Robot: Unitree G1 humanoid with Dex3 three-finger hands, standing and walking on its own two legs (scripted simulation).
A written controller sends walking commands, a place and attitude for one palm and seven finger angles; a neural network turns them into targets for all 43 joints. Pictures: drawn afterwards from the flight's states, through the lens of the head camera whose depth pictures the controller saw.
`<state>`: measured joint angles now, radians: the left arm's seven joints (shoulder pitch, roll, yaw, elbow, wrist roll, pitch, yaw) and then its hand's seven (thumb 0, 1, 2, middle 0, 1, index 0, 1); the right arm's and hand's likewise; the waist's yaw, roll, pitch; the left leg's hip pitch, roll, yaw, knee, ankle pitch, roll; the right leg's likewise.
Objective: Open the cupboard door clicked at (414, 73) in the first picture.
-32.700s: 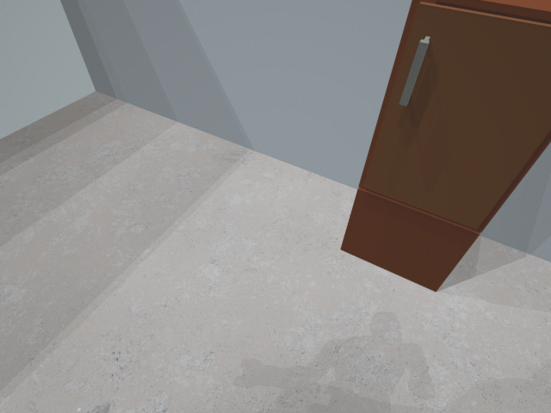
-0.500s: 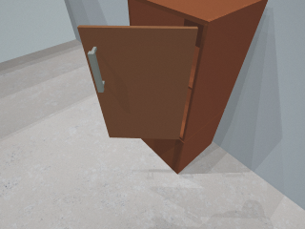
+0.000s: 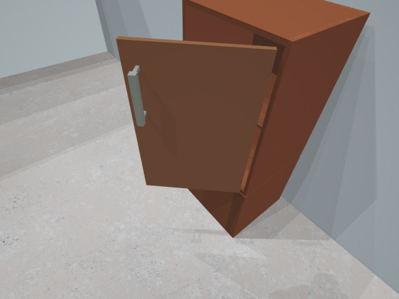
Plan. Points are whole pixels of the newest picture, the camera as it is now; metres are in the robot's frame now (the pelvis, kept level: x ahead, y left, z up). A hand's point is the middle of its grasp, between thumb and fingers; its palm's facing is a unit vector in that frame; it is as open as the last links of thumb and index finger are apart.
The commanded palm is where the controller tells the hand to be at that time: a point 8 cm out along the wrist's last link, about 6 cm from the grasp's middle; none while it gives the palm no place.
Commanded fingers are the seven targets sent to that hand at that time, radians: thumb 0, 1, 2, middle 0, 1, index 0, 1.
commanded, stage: shuffle to correct the standing spot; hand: left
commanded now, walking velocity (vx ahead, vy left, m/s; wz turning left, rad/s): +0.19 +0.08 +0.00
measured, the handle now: (139, 97) +0.59 +0.21 +0.10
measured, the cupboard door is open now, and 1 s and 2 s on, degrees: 47 47 47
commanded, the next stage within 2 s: come to a stop and stand still in 0.02 s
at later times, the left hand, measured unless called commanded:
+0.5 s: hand out of the picture +0.11 +0.20 -0.19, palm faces +0.02 -0.98 -0.20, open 7.3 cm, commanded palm none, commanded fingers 0.00 0.90 0.90 -0.20 -0.30 -0.20 -0.30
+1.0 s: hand out of the picture +0.02 +0.20 -0.17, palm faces +0.03 -0.97 -0.23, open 7.4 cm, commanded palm none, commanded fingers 0.00 0.90 0.90 -0.20 -0.30 -0.20 -0.30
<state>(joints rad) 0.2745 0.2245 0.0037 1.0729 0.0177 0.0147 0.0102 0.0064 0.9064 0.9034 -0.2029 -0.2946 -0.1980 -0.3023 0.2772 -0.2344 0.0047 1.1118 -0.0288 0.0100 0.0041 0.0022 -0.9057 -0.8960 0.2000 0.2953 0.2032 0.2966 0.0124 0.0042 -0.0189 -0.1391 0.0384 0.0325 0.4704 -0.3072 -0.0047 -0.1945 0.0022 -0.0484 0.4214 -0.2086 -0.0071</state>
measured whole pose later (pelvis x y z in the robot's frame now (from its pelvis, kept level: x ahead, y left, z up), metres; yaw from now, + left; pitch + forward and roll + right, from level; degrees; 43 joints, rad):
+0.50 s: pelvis +0.05 +0.02 -0.01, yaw +0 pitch +0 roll -1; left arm 0.19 0.17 0.03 1.03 0.01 0.02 0.05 0.01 0.92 0.90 -0.20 -0.29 -0.20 -0.30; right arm 0.31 -0.10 -0.03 1.13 -0.01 0.00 -0.05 0.00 -0.91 -0.90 0.20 0.30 0.20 0.30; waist -0.02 -0.01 0.07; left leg -0.08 0.00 0.09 0.49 -0.42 0.03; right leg -0.29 -0.04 -0.12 0.55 -0.25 -0.01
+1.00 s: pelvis +0.01 +0.02 -0.01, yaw +0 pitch -3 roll +0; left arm 0.31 0.18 0.00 1.03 0.02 0.01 0.03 0.01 0.91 0.90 -0.20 -0.29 -0.20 -0.30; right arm 0.25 -0.18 -0.02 0.98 -0.03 0.01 -0.01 0.00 -0.91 -0.90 0.20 0.30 0.20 0.30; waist 0.01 0.01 0.01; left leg -0.20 0.01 0.07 0.51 -0.26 0.02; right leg -0.27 -0.02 -0.07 0.51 -0.21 -0.02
